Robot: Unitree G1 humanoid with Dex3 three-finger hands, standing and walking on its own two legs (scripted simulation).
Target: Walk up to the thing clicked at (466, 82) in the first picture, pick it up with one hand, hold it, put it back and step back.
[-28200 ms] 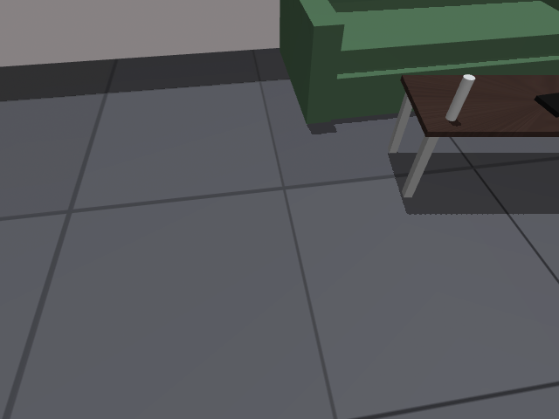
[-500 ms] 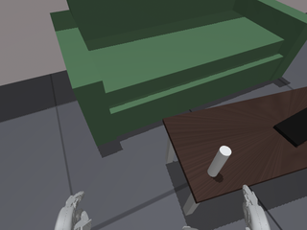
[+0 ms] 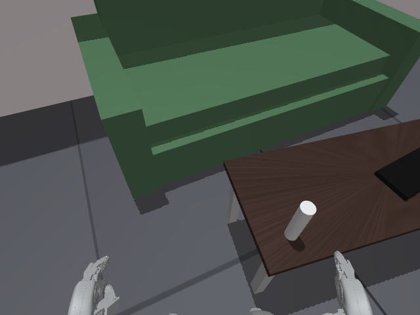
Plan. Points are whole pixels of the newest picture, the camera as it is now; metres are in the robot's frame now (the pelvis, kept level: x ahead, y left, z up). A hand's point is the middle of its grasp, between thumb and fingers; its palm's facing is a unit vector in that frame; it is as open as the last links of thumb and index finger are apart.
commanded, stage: home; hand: right
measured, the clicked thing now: (298, 222) +0.40 -0.24 -0.22
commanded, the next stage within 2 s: stand in 1.48 s
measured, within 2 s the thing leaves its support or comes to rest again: neither
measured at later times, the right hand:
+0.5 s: hand (321, 292) +0.18 -0.19 -0.05, palm faces +0.11 +0.95 -0.28, open 17.5 cm
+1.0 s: hand (320, 293) +0.18 -0.19 -0.05, palm faces +0.11 +0.96 -0.28, open 17.6 cm
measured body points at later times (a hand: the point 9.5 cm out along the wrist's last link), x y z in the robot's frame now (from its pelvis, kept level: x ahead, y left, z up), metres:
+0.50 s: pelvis +0.01 -0.01 +0.00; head +0.03 -0.01 +0.45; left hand +0.17 +0.23 -0.07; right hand +0.17 -0.24 -0.03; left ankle +0.00 +0.12 -0.69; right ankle +0.03 -0.14 -0.69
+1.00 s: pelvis +0.01 -0.01 +0.00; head +0.03 -0.01 +0.45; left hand +0.17 +0.24 -0.07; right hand +0.17 -0.24 -0.03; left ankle +0.00 +0.12 -0.69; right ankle +0.03 -0.14 -0.69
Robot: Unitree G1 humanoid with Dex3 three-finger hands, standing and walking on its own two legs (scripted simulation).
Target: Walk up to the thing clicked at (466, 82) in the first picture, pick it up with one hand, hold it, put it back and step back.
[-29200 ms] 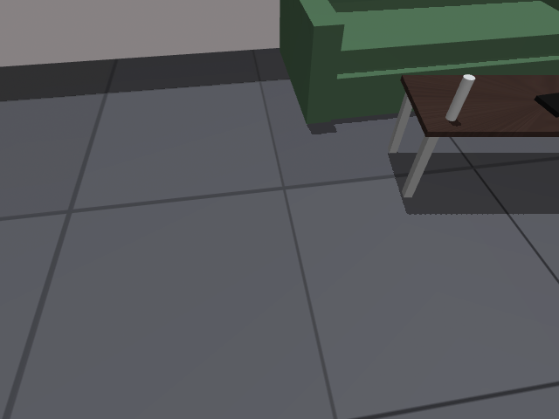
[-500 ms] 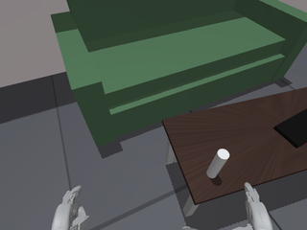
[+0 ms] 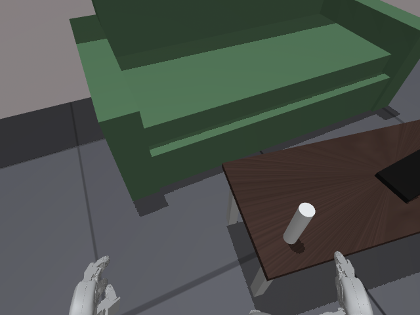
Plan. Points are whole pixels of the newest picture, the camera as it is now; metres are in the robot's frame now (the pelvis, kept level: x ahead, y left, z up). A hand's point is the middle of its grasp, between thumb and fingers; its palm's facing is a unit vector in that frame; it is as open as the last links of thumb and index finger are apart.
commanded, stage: home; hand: right
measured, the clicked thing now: (297, 225) +0.39 -0.23 -0.22
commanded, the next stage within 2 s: stand in 0.48 s
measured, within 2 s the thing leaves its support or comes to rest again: neither
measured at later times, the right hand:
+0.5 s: hand (319, 307) +0.16 -0.19 -0.07, palm faces +0.01 +0.94 -0.33, open 17.5 cm
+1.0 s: hand out of the picture +0.06 -0.26 -0.11, palm faces -0.03 +0.94 -0.35, open 9.8 cm
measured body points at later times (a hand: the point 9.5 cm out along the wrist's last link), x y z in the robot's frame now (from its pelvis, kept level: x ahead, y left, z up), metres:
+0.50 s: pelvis +0.00 +0.00 +0.00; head +0.02 +0.00 +0.45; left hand +0.15 +0.25 -0.08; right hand +0.16 -0.24 -0.05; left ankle -0.01 +0.13 -0.69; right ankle +0.02 -0.13 -0.69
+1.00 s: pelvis +0.00 -0.01 +0.05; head +0.00 -0.01 +0.50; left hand +0.07 +0.28 -0.09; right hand +0.06 -0.30 -0.09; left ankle -0.01 +0.13 -0.69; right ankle +0.02 -0.13 -0.69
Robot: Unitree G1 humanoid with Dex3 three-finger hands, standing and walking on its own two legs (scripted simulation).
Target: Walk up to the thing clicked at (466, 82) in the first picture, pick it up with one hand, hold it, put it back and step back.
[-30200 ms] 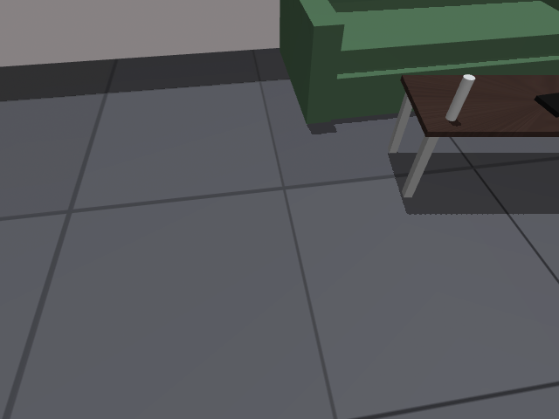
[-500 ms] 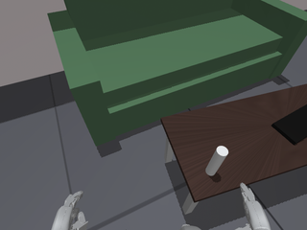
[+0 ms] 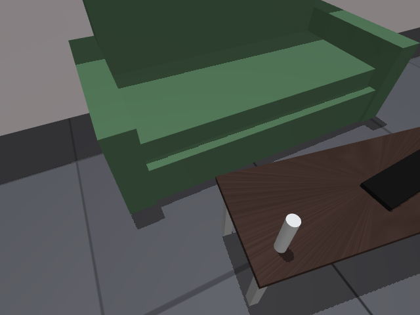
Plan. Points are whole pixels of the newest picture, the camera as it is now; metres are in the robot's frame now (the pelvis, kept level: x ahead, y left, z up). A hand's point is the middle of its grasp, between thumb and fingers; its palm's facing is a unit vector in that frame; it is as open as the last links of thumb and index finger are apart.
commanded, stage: stand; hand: right
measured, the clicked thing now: (286, 234) +0.39 -0.22 -0.26
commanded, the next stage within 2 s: none
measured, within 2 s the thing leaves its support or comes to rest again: neither
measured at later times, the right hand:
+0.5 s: hand out of the picture +0.03 -0.24 -0.16, palm faces -0.03 +0.94 -0.34, open 7.4 cm
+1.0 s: hand out of the picture +0.06 -0.24 -0.15, palm faces -0.02 +0.94 -0.35, open 7.4 cm
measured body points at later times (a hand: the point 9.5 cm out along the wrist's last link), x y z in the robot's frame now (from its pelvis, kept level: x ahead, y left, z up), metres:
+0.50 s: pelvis -0.01 +0.00 +0.01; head -0.01 +0.00 +0.46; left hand +0.05 +0.30 -0.13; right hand +0.04 -0.29 -0.13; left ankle -0.01 +0.14 -0.74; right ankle +0.02 -0.11 -0.74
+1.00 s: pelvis +0.00 +0.00 +0.01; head +0.00 +0.01 +0.46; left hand +0.07 +0.30 -0.13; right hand +0.06 -0.29 -0.13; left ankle -0.01 +0.14 -0.74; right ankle +0.02 -0.11 -0.74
